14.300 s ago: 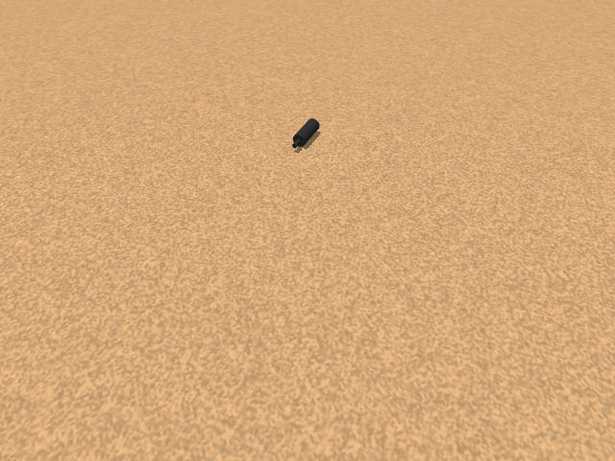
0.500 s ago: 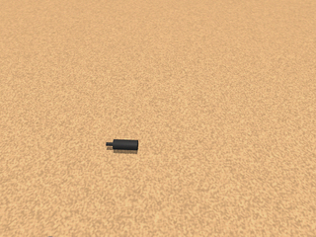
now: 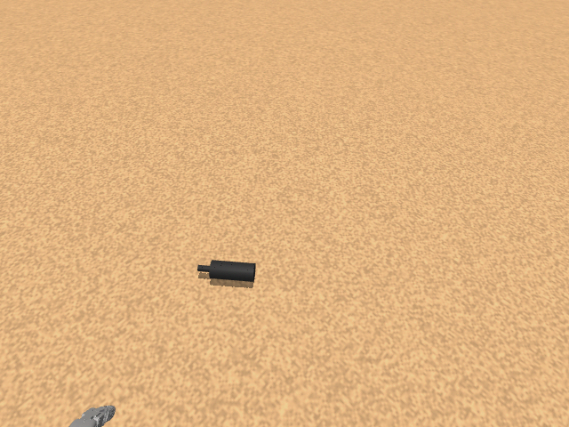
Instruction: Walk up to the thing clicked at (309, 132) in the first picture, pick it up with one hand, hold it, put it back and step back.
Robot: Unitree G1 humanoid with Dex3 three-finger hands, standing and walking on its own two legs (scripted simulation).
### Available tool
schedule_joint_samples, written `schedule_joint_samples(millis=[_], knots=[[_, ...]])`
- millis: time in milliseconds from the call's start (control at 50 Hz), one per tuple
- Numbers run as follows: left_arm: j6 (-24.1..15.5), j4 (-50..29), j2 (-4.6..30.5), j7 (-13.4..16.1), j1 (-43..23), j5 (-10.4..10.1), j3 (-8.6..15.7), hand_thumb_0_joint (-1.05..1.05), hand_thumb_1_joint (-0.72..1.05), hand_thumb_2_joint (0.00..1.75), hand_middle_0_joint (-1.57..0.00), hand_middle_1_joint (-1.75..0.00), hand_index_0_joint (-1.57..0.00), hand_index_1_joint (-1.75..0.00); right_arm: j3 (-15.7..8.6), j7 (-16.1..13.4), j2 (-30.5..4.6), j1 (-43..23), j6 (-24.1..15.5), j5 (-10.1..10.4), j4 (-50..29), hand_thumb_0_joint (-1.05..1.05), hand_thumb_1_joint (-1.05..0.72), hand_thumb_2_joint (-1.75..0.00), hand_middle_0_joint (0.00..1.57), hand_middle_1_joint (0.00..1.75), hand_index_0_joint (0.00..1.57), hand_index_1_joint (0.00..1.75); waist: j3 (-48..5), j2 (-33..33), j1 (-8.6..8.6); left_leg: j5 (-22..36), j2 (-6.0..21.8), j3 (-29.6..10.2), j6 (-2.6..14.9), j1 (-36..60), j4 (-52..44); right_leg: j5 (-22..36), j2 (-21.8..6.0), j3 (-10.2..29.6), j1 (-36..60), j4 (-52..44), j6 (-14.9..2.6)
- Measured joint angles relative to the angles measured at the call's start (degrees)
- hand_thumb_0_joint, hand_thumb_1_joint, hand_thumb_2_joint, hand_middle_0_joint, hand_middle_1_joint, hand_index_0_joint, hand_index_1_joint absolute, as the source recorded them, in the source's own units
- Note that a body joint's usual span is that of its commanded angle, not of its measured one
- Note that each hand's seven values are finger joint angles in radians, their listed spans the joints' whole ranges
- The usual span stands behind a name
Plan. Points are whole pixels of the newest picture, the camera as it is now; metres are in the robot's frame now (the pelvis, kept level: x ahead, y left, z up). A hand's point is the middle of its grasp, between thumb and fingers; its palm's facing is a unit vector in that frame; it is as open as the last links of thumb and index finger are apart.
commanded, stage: walk up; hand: left
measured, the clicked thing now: (226, 270) +0.78 +0.23 -0.74
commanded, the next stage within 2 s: stand in 0.08 s
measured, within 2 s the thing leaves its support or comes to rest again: neither
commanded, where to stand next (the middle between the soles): +0.39 +0.01 m, yaw -2 degrees
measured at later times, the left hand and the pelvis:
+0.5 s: hand out of the picture +0.06 +0.24 -0.15, palm faces -0.04 -0.94 -0.34, open 7.4 cm; pelvis +0.00 -0.01 +0.01, yaw +0 degrees
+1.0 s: hand out of the picture +0.09 +0.23 -0.15, palm faces -0.06 -0.94 -0.34, open 7.4 cm; pelvis +0.00 -0.02 +0.01, yaw -1 degrees
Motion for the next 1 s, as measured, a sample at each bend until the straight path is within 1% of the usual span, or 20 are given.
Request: schedule_joint_samples(millis=[80,220,360,600,820,1000], knots=[[-0.02,1.02,-0.04,-0.15,0.07,0.14,-0.04,0.0,0.91,0.9,-0.21,-0.3,-0.2,-0.3,-0.11,0.07,-0.22,-1.16,-0.05,-0.12,0.6,0.01,-0.9,-0.9,0.21,0.3,0.2,0.3,-0.27,0.08,0.24,1.0,-0.05,0.05,0.01,0.83,-1.8,0.99,-0.06,0.04,0.82,-1.78,0.09],[-0.33,4.15,-0.33,-0.25,1.62,0.53,-1.48,0.0,0.91,0.9,-0.21,-0.3,-0.2,-0.3,-0.2,0.63,-0.33,-2.05,-0.36,0.24,1.51,0.01,-0.9,-0.9,0.21,0.3,0.2,0.3,-0.62,0.53,0.29,3.35,-0.23,0.34,-0.14,3.34,-6.53,2.57,-0.26,0.32,2.55,-4.96,0.06],[-0.68,5.68,-0.53,-0.13,2.83,0.66,-2.25,0.0,0.91,0.9,-0.21,-0.3,-0.2,-0.3,-0.27,0.91,-0.41,-1.84,-0.04,0.36,2.45,0.01,-0.9,-0.9,0.21,0.3,0.2,0.3,-0.41,1.19,0.29,4.56,0.04,0.34,-0.48,4.24,-8.71,3.38,0.0,0.29,3.06,-6.35,-0.26],[-0.95,5.91,-0.38,0.09,3.27,0.71,-2.83,0.0,0.9,0.9,-0.21,-0.3,-0.2,-0.3,-0.29,1.18,-0.71,-0.16,0.64,0.35,3.91,0.01,-0.9,-0.9,0.2,0.3,0.2,0.3,-0.5,1.33,-0.29,4.8,0.93,0.31,-1.17,3.88,-9.11,3.77,0.87,0.19,2.7,-6.92,-0.95],[-1.0,5.24,-0.34,0.08,2.3,0.49,-3.0,0.0,0.9,0.9,-0.21,-0.3,-0.2,-0.3,-0.07,0.92,-1.13,0.82,0.59,0.34,4.2,0.01,-0.9,-0.9,0.2,0.3,0.2,0.3,-0.96,1.26,-0.82,4.47,1.3,0.3,-1.49,4.08,-8.98,3.45,1.24,0.15,2.84,-6.74,-1.24],[-0.8,5.03,-0.22,-0.05,1.73,0.44,-2.92,0.0,0.9,0.9,-0.21,-0.3,-0.2,-0.3,0.41,0.82,-1.1,0.88,0.43,0.35,3.74,0.01,-0.9,-0.9,0.2,0.3,0.2,0.3,-1.13,1.33,-0.79,4.4,1.39,0.37,-1.56,4.22,-9.17,3.3,1.33,0.21,2.84,-6.7,-1.31]])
